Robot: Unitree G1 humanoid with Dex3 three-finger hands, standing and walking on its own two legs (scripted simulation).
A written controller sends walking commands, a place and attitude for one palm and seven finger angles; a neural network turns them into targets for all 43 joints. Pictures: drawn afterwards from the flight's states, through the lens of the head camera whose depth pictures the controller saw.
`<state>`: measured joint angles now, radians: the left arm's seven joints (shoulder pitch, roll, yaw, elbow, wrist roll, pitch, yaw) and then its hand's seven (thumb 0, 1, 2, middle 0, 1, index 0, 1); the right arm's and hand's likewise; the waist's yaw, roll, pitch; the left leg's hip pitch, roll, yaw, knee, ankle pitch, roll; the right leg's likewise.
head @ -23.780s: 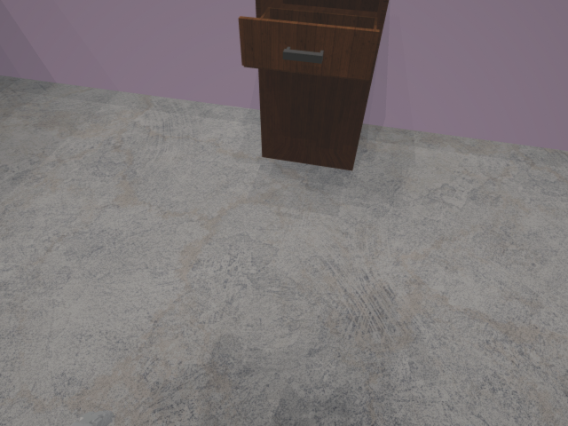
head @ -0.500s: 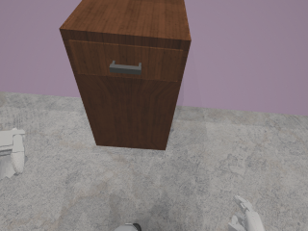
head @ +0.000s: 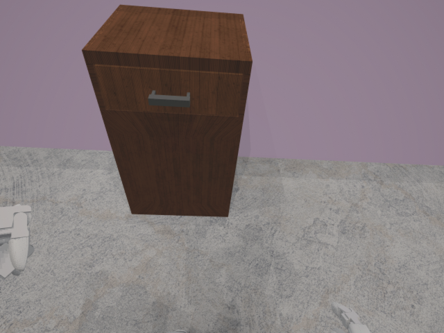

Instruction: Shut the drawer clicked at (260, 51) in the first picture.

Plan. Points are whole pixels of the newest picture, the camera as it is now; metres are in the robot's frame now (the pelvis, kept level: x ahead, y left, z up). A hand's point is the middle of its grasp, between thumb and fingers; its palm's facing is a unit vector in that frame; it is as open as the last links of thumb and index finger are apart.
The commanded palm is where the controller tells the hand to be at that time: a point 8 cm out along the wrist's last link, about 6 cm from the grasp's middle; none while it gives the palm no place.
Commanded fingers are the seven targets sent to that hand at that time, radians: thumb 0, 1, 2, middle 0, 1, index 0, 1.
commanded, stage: stop stepping back and stand still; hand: left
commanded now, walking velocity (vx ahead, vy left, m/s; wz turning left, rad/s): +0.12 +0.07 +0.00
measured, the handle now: (170, 97) +0.81 +0.22 -0.02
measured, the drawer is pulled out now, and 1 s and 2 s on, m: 0.00 0.00 0.00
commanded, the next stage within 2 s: let the arm hang, fingers relaxed in 0.58 s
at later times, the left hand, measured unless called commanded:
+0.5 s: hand out of the picture +0.12 +0.27 +0.16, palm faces +0.43 -0.80 -0.41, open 3.2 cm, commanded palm +0.07 +0.30 +0.18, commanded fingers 0.00 0.90 0.90 -1.40 -1.60 -1.40 -1.60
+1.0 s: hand out of the picture -0.04 +0.20 -0.17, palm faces +0.07 -0.98 -0.17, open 3.2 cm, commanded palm none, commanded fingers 0.00 0.90 0.90 -0.72 -0.86 -0.72 -0.86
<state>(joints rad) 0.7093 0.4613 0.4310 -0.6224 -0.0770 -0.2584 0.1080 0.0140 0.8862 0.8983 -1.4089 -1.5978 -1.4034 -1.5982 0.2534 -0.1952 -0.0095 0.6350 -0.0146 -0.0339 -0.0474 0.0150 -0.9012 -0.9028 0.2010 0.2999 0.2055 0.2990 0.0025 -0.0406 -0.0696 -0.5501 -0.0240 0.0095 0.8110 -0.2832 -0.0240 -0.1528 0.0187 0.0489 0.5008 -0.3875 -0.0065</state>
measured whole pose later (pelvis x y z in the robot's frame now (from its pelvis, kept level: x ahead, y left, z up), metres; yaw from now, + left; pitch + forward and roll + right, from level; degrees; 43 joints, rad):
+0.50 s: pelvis -0.06 +0.01 +0.00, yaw +2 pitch -1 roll -1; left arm 0.59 0.34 0.35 -0.50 -0.03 -0.21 0.14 0.01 0.89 0.90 -1.41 -1.60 -1.40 -1.60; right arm 0.25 -0.21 0.00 0.66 0.00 -0.09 -0.08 0.02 -0.90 -0.90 0.20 0.30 0.20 0.30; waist 0.01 0.00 0.00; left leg -0.28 -0.02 -0.02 0.52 -0.22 0.02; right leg -0.19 0.01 -0.01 0.50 -0.29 0.00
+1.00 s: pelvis -0.08 +0.02 +0.00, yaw +4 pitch -1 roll -1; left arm 0.27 0.21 0.02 0.90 0.01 0.06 0.01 0.02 0.91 0.90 -1.06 -1.25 -1.05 -1.27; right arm 0.20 -0.26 -0.01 0.93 -0.03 0.02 -0.01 0.01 -0.91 -0.90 0.20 0.30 0.20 0.30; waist -0.02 -0.04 0.05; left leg -0.34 -0.04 -0.04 0.55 -0.19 0.03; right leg -0.23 0.00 -0.04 0.54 -0.28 0.00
